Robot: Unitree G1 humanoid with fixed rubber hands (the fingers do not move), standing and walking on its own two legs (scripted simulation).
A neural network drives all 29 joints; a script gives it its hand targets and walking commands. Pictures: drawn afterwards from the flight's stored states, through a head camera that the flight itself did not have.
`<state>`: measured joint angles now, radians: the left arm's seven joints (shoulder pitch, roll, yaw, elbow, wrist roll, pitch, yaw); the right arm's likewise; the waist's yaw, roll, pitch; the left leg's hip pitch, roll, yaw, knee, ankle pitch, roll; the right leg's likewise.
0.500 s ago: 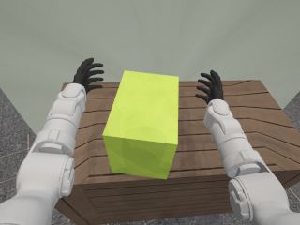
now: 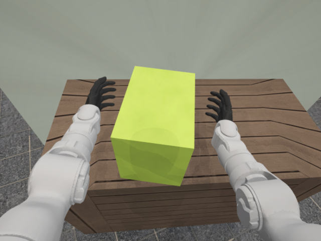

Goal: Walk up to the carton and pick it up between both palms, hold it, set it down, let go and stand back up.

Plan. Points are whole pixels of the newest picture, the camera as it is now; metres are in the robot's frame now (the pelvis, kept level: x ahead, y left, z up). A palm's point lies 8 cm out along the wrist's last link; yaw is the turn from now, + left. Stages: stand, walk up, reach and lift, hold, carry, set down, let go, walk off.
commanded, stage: reach and lift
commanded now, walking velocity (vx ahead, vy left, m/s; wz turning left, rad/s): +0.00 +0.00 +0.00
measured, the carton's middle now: (157, 126) +0.44 -0.03 +0.00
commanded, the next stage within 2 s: none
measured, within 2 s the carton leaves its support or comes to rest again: neither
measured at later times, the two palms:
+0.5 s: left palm (103, 114) +0.45 +0.12 +0.05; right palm (216, 128) +0.38 -0.19 +0.04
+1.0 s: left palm (108, 119) +0.43 +0.11 +0.05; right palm (207, 134) +0.37 -0.16 +0.04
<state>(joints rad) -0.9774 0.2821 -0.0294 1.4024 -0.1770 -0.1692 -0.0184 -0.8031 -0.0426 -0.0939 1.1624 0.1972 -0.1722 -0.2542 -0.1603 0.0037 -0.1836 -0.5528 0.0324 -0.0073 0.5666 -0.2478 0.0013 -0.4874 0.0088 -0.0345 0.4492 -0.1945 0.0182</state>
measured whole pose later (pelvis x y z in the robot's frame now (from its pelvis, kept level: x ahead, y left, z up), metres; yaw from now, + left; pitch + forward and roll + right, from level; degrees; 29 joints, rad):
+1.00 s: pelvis +0.00 +0.01 +0.01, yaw +0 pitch +13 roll -2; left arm -0.92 0.06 0.48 1.34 0.42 -0.34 0.00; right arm -0.71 0.18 -0.75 1.10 -0.49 -0.45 -0.19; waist -0.11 -0.02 -0.09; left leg -0.50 0.02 -0.01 0.48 -0.21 0.01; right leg -0.42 0.00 -0.04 0.34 -0.14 0.02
